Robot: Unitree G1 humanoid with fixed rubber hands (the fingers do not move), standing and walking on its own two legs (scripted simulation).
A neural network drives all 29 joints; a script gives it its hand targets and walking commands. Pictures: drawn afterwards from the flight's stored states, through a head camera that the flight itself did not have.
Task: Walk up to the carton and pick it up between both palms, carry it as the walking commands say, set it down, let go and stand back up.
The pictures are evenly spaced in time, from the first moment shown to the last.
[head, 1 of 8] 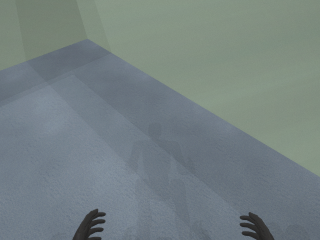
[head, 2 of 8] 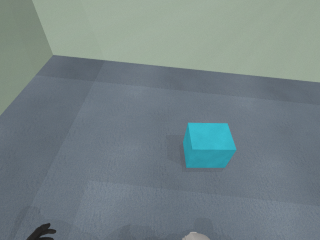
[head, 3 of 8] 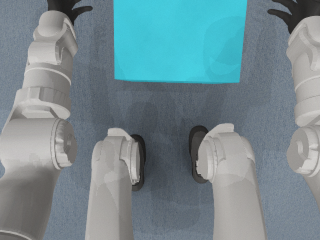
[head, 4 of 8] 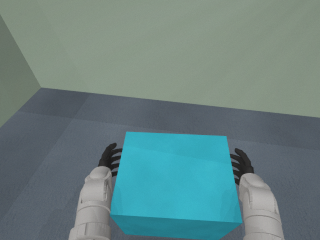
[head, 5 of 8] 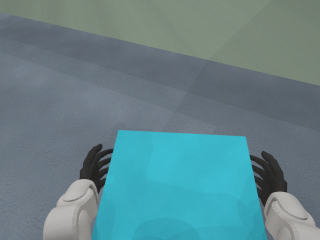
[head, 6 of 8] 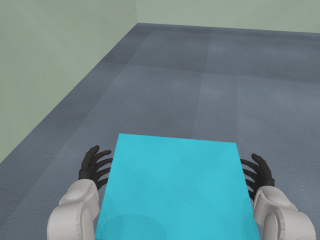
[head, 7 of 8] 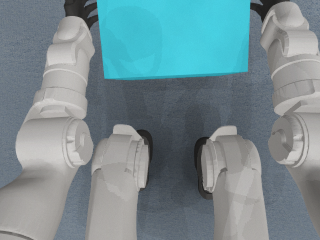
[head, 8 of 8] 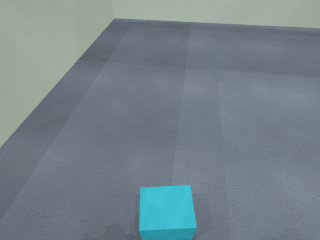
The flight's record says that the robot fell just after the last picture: no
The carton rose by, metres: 0.67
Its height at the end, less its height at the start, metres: +0.00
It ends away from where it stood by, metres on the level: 0.32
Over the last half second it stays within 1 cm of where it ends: yes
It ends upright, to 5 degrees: yes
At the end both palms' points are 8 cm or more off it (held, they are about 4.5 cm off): yes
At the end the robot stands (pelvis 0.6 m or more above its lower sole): yes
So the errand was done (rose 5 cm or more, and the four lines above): yes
